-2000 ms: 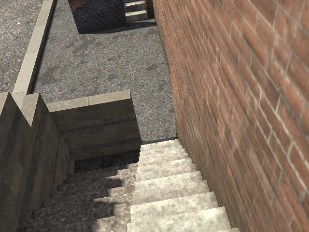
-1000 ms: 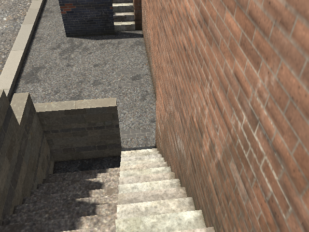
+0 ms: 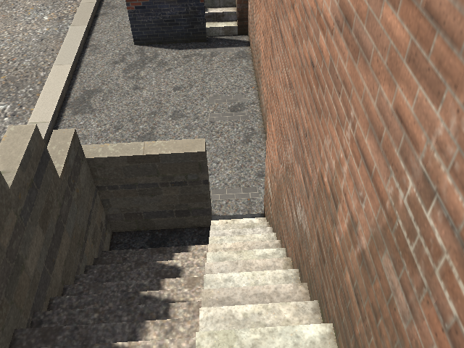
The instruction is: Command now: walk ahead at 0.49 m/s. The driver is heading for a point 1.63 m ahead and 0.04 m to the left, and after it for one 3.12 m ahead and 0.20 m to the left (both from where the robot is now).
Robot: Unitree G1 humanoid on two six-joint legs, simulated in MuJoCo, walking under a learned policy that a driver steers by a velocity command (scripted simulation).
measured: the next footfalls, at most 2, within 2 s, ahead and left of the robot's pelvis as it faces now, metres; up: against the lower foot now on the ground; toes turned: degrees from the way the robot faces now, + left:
right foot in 0.38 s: +0.21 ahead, -0.11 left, -0.20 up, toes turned +3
left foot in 0.78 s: +0.42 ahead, +0.06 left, -0.41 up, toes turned -3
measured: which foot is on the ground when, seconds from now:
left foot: down 0.00-0.38, up 0.40-0.76, down 0.78-1.00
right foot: up 0.00-0.36, down 0.38-0.76, up 0.78-1.00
